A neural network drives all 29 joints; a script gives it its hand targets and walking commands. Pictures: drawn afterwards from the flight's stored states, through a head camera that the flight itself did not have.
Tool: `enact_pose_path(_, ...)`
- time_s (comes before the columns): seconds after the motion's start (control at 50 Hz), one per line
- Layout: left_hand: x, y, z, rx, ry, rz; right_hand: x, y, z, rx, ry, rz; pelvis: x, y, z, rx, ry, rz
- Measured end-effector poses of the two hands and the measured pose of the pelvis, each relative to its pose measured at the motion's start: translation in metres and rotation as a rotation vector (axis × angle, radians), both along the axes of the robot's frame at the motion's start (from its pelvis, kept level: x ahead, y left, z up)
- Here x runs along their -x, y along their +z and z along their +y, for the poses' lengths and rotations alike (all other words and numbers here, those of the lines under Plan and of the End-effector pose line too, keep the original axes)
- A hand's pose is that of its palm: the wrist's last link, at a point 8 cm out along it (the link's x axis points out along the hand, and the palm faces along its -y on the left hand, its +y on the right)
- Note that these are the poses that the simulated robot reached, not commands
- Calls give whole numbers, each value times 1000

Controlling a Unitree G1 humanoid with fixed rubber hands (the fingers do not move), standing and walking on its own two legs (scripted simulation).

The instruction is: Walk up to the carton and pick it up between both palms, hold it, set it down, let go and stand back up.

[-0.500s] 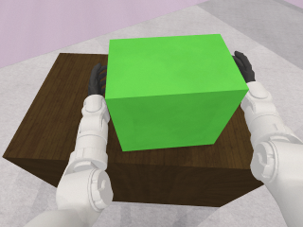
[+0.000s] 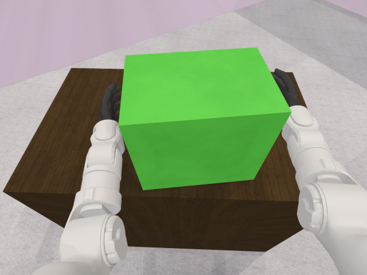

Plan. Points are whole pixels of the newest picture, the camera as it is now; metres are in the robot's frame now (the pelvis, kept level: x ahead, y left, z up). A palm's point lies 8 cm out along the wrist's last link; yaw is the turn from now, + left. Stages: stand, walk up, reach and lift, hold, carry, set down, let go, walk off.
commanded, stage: reach and lift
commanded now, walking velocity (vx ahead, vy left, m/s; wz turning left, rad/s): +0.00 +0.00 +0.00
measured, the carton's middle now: (196, 123) +0.44 +0.02 +0.05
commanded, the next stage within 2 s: none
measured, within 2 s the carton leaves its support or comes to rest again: leaves its support in 0.16 s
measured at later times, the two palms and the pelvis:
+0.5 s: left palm (95, 109) +0.37 +0.22 +0.16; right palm (298, 103) +0.41 -0.17 +0.17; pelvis -0.03 +0.01 +0.00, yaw +1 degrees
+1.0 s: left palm (87, 97) +0.37 +0.22 +0.20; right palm (305, 94) +0.40 -0.17 +0.20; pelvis -0.01 +0.01 +0.00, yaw +1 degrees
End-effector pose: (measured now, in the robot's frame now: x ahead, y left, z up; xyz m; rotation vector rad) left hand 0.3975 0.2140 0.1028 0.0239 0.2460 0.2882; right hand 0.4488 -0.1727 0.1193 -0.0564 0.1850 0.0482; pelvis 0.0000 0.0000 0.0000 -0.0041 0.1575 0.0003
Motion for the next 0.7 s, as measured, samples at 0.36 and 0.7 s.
enact_pose_path(0.36,24,40,7,-9,-21,14,34,28,6,-35,-32,14,25,1,5,-1,14,-59)
enact_pose_path(0.7,25,63,2,-27,-63,14,50,51,-1,-32,-67,16,20,2,12,0,9,-130)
